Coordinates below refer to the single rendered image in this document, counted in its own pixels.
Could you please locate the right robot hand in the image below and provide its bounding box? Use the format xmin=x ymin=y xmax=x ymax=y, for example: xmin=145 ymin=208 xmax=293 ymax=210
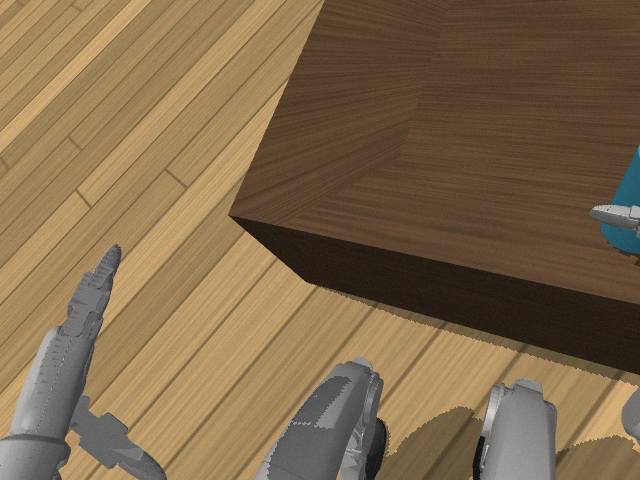
xmin=589 ymin=205 xmax=640 ymax=239

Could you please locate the left robot arm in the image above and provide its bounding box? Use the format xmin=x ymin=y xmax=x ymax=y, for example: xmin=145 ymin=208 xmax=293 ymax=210
xmin=0 ymin=435 xmax=71 ymax=480

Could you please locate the right robot arm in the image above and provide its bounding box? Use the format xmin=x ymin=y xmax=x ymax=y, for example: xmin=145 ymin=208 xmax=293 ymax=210
xmin=621 ymin=385 xmax=640 ymax=445

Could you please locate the left robot hand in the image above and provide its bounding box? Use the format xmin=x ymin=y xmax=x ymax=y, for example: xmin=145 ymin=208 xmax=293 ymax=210
xmin=9 ymin=244 xmax=167 ymax=480

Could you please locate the can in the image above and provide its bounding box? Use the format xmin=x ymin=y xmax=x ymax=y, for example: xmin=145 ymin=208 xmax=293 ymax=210
xmin=601 ymin=145 xmax=640 ymax=254

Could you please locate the left robot foot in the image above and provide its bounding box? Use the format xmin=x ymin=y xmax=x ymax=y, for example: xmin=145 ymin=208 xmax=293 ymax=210
xmin=364 ymin=418 xmax=386 ymax=480

